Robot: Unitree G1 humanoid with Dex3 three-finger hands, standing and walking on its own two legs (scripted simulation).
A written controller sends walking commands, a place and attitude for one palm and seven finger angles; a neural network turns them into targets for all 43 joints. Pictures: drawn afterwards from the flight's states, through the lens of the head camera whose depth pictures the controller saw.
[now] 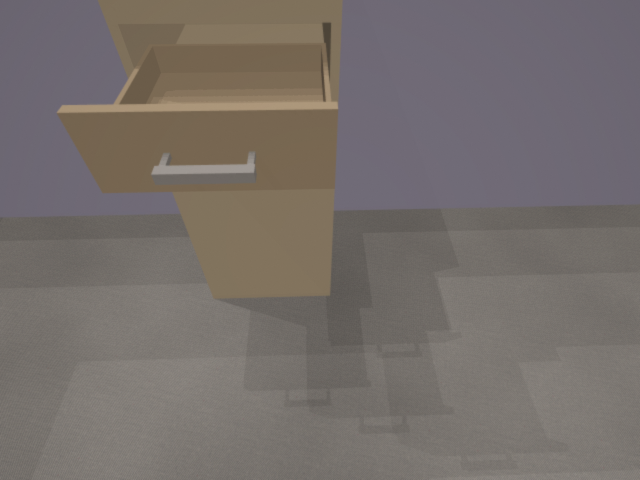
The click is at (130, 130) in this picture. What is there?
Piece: drawer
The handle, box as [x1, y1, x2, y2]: [151, 151, 256, 184]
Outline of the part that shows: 255,152 249,152 246,164 174,166 168,165 171,158 170,154 163,153 159,165 154,166 151,175 155,184 255,182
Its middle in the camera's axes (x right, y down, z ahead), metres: -0.17 -0.11 +0.58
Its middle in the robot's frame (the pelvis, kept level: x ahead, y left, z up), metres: +0.51 +0.20 +0.11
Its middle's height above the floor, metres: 0.89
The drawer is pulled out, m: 0.30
